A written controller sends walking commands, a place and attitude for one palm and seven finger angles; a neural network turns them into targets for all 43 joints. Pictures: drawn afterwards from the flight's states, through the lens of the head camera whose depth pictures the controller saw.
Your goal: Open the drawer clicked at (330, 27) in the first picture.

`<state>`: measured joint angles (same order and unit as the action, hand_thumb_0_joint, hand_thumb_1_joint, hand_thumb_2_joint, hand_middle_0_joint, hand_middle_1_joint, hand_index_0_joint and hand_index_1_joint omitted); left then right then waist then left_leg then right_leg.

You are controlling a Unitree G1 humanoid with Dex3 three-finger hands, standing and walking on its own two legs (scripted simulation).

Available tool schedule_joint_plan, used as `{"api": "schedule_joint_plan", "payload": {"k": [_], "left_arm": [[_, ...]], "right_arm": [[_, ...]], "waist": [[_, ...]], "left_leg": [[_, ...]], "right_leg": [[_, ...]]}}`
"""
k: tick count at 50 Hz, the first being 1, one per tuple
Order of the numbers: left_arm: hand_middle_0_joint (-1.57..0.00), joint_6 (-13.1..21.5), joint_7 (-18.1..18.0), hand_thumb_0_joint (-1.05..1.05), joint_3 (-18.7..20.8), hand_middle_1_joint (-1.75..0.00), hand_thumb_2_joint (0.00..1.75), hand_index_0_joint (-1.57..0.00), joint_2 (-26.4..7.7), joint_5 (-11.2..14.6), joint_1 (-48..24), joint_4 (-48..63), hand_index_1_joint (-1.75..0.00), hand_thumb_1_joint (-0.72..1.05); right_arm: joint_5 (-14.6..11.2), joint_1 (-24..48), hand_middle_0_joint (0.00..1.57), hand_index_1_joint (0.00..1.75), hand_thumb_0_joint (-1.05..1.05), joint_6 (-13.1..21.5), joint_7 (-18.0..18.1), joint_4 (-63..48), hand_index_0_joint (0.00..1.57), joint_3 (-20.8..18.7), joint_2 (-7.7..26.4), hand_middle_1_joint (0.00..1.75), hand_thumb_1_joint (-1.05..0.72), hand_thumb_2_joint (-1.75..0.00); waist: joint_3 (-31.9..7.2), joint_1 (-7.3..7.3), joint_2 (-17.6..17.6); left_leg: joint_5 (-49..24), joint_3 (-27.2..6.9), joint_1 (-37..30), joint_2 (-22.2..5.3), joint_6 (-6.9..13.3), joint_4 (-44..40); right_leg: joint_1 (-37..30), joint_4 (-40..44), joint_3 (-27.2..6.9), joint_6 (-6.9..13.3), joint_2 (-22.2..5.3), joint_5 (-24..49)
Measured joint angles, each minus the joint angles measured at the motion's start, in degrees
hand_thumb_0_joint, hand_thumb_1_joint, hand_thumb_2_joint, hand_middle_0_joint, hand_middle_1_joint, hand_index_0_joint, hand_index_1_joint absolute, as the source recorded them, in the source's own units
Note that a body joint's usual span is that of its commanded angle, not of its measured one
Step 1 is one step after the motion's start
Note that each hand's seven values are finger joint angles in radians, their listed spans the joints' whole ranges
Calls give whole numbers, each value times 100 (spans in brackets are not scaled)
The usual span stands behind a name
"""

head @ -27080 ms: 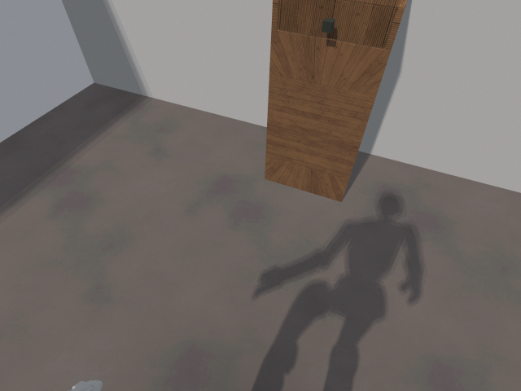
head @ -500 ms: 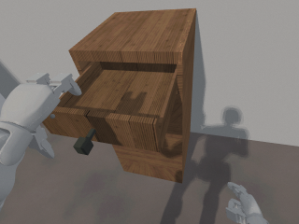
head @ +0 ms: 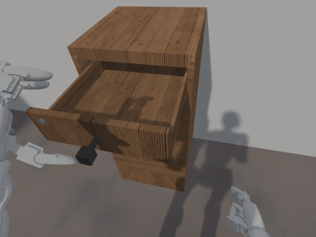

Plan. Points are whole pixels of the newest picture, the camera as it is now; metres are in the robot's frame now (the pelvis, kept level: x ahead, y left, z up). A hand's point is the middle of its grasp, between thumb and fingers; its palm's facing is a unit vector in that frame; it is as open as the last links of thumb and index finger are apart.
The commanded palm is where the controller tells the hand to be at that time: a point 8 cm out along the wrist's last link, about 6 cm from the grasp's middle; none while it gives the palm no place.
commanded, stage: draw the hand back to the body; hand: left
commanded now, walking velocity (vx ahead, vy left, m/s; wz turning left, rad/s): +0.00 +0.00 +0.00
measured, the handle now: (90, 149) +0.29 +0.22 +0.09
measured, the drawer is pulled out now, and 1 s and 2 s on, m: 0.27 0.27 0.27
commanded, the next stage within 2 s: step back with the hand held close in 0.84 s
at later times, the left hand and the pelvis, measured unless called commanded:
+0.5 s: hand (26, 113) +0.22 +0.23 +0.28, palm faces +0.52 -0.77 -0.36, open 9.9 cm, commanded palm +0.16 +0.29 +0.28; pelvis +0.03 +0.01 +0.00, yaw +0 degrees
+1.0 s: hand (16, 119) +0.20 +0.24 +0.28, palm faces +0.56 -0.76 -0.33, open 7.5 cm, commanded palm +0.15 +0.28 +0.28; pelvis +0.02 +0.00 +0.00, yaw +0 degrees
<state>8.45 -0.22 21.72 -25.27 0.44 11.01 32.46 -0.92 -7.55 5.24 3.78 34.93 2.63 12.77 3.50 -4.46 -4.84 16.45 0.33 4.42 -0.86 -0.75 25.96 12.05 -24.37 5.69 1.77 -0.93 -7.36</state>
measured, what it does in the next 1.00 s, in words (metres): stands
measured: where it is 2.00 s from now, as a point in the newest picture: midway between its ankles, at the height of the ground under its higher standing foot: outside the picture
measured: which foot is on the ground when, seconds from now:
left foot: down 0.00-1.00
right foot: down 0.00-1.00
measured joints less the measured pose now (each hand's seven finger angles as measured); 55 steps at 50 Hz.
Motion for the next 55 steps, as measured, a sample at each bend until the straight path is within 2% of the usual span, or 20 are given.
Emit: {"api": "schedule_joint_plan", "payload": {"k": [3,6,14,20,29,36,41,48,55], "left_arm": [[-31,270,-371,0,4,-111,36,-31,538,237,-20,131,-112,-37],[-30,373,-548,0,-18,-106,39,-30,733,298,13,178,-106,-29],[-28,416,-577,0,133,-89,50,-28,476,314,334,313,-90,-4],[-26,380,-540,0,306,-76,59,-26,363,352,571,382,-76,16],[-24,240,-580,1,470,-56,72,-24,404,389,675,281,-56,48],[-22,153,-626,1,406,-41,82,-22,500,381,581,242,-41,71],[-21,138,-643,1,378,-34,87,-21,512,373,514,248,-35,81],[-21,148,-645,1,403,-31,89,-21,463,382,448,194,-31,87],[-21,390,-693,1,773,-30,90,-21,135,226,712,500,-30,88]], "right_arm": [[79,-185,20,30,1,245,37,160,20,2,-86,30,-91,-90],[141,-312,20,30,1,349,27,287,20,-29,-110,30,-91,-90],[185,-337,20,30,1,349,-33,351,20,-169,-45,30,-91,-90],[145,-235,20,30,1,239,-58,260,20,-240,-26,30,-91,-90],[112,-122,20,30,1,123,-37,189,20,-215,-93,30,-91,-90],[129,-130,20,30,1,138,-24,201,20,-167,-133,30,-91,-90],[132,-155,20,30,1,158,-25,209,20,-155,-141,30,-91,-90],[111,-194,20,30,1,168,-15,230,20,-164,-136,30,-91,-90],[42,-227,20,30,1,-105,-62,-68,20,-165,25,30,-91,-90]], "waist": [[18,8,141],[9,37,207],[-38,114,160],[-112,88,70],[-184,-20,34],[-189,-62,81],[-177,-47,96],[-145,-9,90],[-282,364,186]], "left_leg": [[3,7,-174,-25,-12,-120],[25,9,-296,-37,-9,-194],[119,50,-395,-55,8,-233],[153,63,-361,-42,24,-231],[171,36,-335,-43,26,-194],[160,2,-335,-34,22,-160],[151,2,-347,-34,14,-138],[122,20,-340,-39,3,-126],[174,-156,623,-12,22,398]], "right_leg": [[-151,81,-3,15,30,-17],[-256,118,-2,10,45,-60],[-319,115,-40,-20,68,-157],[-271,90,-55,-46,57,-199],[-266,77,-30,-48,52,-214],[-284,52,2,-39,38,-211],[-297,34,2,-28,36,-199],[-282,23,-15,-10,44,-165],[430,-108,154,-14,-14,-71]]}}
